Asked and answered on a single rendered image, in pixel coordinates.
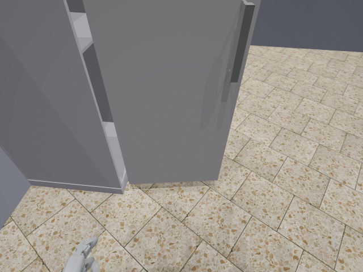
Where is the fridge door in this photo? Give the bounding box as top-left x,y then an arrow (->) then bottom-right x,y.
82,0 -> 261,184

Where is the robot left hand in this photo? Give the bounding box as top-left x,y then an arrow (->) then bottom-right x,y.
62,236 -> 100,272

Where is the handle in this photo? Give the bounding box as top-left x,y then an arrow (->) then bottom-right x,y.
228,0 -> 255,82

